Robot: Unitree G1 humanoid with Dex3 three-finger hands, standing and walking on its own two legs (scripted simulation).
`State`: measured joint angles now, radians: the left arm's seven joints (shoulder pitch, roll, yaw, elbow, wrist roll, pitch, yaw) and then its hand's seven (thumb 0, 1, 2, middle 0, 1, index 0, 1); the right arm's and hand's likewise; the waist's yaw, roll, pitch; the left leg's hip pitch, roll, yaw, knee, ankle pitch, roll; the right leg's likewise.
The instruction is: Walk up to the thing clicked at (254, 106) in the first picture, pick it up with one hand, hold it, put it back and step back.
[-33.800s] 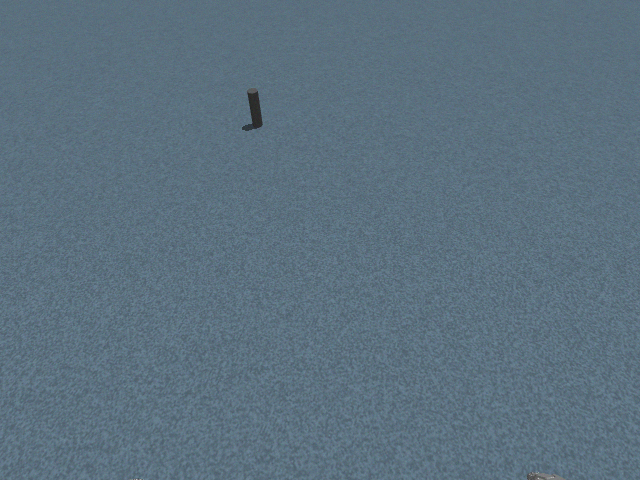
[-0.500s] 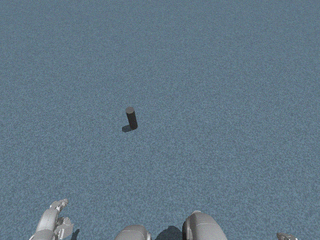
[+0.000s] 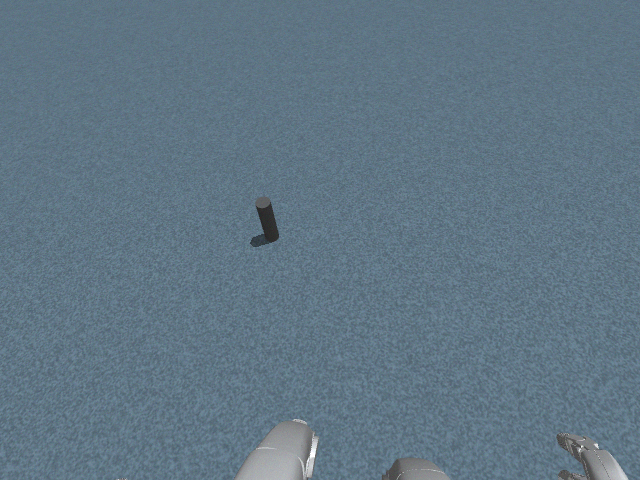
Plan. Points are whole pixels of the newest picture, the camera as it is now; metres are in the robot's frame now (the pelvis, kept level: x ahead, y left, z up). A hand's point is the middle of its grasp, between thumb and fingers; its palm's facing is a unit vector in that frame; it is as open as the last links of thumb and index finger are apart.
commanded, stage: step back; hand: left
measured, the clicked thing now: (267, 220) +0.98 +0.29 -0.66
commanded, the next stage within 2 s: stand in 1.04 s
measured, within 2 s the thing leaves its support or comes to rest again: neither
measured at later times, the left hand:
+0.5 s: hand out of the picture +0.02 +0.27 -0.14, palm faces +0.08 -0.92 -0.38, open 7.4 cm
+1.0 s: hand out of the picture +0.10 +0.30 -0.14, palm faces +0.05 -0.93 -0.35, open 7.4 cm
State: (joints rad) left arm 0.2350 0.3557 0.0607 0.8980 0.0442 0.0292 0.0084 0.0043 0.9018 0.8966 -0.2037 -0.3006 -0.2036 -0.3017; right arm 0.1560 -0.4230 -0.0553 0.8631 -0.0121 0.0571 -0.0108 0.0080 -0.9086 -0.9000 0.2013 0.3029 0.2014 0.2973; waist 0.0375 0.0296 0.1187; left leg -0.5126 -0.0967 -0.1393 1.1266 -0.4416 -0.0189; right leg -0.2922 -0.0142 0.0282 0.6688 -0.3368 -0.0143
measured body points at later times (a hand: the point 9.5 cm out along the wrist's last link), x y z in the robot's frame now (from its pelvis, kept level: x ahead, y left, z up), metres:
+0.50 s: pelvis -0.03 +0.00 +0.00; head -0.02 +0.00 +0.45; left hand +0.01 +0.32 -0.11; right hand +0.05 -0.30 -0.13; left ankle -0.04 +0.13 -0.70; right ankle +0.01 -0.11 -0.72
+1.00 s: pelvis +0.02 +0.03 +0.01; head +0.04 +0.04 +0.46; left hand +0.10 +0.34 -0.11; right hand +0.15 -0.25 -0.11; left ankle +0.02 +0.15 -0.72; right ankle +0.01 -0.10 -0.72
